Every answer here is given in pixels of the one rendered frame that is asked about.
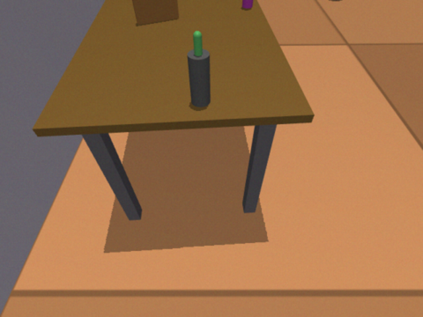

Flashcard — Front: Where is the table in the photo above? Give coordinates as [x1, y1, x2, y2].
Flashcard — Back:
[32, 0, 314, 221]

